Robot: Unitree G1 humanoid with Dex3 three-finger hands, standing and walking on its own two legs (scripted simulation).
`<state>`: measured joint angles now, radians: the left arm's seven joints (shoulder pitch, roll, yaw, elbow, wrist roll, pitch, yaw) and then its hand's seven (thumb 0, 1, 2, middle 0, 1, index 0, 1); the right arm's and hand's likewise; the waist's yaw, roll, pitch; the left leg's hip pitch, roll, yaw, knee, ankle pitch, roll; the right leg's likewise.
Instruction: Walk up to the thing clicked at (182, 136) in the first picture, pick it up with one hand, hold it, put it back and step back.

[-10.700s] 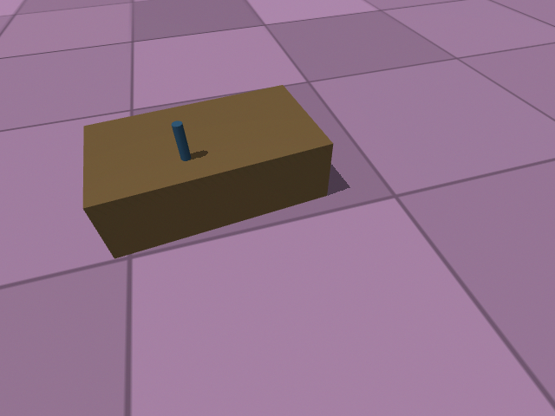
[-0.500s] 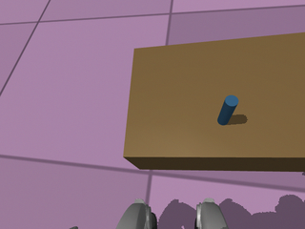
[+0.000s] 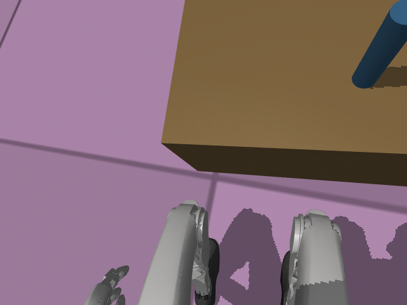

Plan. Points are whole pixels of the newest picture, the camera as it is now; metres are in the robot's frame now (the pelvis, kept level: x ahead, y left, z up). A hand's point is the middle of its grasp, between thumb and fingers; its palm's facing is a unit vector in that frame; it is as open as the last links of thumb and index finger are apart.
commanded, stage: close in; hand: right
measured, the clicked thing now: (381, 51) +0.57 -0.26 -0.05
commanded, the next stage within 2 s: rest palm in 0.78 s
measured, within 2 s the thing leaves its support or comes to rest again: neither
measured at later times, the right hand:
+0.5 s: hand (396, 62) +0.55 -0.29 -0.06, palm faces +0.25 +0.97 -0.02, open 17.4 cm
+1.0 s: hand (377, 65) +0.55 -0.26 -0.06, palm faces +0.25 +0.97 -0.02, open 17.2 cm
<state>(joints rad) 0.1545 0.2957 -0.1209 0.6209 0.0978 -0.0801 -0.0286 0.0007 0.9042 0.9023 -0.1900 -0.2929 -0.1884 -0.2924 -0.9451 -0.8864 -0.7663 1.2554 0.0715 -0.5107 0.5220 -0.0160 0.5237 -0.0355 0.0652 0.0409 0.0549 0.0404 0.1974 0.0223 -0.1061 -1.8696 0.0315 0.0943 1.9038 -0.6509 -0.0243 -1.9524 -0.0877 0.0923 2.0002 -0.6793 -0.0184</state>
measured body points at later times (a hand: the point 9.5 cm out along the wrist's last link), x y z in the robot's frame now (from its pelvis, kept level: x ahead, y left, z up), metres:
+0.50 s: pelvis -0.02 +0.01 -0.09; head +0.22 -0.05 +0.29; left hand +0.01 +0.28 -0.18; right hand +0.53 -0.34 -0.05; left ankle +0.09 +0.13 -0.43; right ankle +0.07 -0.12 -0.43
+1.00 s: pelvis -0.01 +0.02 -0.08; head +0.23 -0.03 +0.30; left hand +0.06 +0.30 -0.18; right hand +0.53 -0.31 -0.05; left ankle +0.09 +0.14 -0.43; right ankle +0.07 -0.12 -0.43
